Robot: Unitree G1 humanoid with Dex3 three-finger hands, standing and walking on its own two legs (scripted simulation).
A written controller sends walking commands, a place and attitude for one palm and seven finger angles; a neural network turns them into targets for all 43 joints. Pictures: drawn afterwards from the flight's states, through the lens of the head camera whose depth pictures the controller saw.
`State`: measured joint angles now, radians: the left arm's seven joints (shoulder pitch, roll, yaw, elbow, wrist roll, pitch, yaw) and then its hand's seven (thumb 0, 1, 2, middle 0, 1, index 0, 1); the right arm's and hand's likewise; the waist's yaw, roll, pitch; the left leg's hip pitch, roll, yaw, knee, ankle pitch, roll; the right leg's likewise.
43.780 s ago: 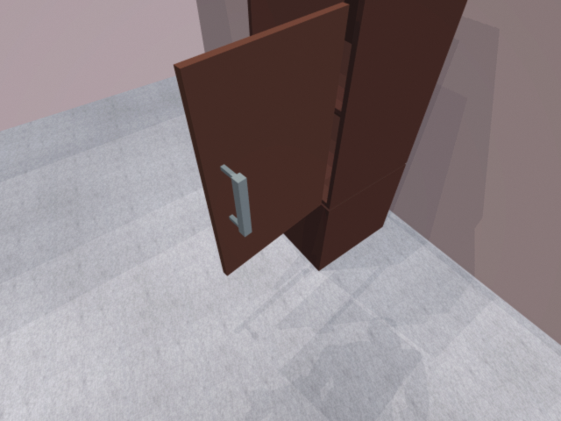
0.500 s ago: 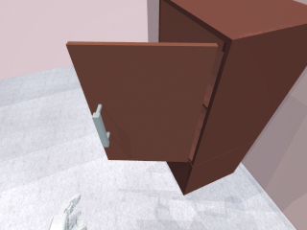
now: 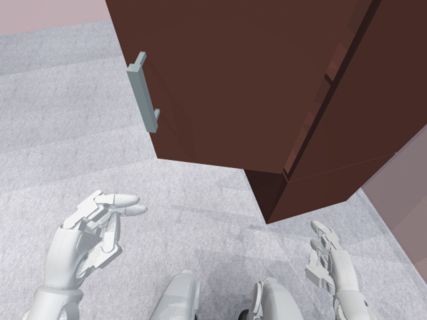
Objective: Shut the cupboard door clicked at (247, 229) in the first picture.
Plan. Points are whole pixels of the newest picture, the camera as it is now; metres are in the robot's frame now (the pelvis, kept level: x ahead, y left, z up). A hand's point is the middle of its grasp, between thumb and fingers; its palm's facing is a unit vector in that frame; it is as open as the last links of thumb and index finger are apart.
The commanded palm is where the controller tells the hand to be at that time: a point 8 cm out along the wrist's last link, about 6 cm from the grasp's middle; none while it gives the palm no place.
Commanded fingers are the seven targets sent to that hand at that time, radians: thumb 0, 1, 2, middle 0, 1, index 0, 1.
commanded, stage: raise the hand and make a fist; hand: left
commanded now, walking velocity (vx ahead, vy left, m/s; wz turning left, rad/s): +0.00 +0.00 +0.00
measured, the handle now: (147, 95) +0.52 +0.21 +0.08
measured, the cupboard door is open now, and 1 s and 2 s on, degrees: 65 65 65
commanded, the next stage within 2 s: bring the fist close to the handle in 1.28 s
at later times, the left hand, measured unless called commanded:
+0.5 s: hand (110, 240) +0.22 +0.19 +0.06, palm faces -0.09 -1.00 -0.01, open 3.2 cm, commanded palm +0.20 +0.26 +0.08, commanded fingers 0.00 0.90 0.90 -1.25 -1.44 -1.25 -1.44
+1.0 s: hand (98, 209) +0.26 +0.22 +0.09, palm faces -0.01 -1.00 -0.04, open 3.1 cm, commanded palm +0.23 +0.27 +0.08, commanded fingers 0.00 0.90 0.90 -1.30 -1.50 -1.30 -1.50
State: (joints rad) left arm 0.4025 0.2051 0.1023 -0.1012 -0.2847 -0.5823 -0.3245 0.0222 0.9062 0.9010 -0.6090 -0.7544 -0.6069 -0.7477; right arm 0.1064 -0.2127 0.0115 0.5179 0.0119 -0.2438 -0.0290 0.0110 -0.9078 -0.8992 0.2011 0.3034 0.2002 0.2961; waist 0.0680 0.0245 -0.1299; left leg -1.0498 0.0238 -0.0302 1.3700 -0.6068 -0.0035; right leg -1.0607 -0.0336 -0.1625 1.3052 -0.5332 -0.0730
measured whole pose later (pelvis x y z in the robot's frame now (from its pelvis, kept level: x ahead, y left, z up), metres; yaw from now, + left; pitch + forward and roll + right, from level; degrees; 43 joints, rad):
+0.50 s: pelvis +0.01 +0.03 +0.02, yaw -1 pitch +17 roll -2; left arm 0.44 0.25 0.10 -0.06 -0.26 -0.42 -0.26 0.02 0.90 0.90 -1.07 -1.25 -1.07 -1.25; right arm 0.23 -0.26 -0.02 0.48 0.03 -0.20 -0.06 0.02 -0.91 -0.90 0.20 0.30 0.20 0.30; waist -0.01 0.00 -0.15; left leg -0.98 0.01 0.02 1.27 -0.58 0.04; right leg -1.00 -0.03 -0.11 1.20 -0.49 -0.03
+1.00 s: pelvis +0.03 +0.03 +0.03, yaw -1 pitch +17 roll -3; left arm 0.37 0.24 0.17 -0.04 -0.29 -0.39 -0.26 0.02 0.91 0.90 -1.29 -1.50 -1.29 -1.50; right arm 0.27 -0.25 0.02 0.47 0.02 -0.14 -0.03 0.01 -0.90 -0.90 0.20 0.30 0.20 0.30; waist 0.01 0.03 -0.17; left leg -0.93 0.01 0.01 1.22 -0.59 0.04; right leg -0.95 -0.03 -0.12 1.15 -0.50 -0.02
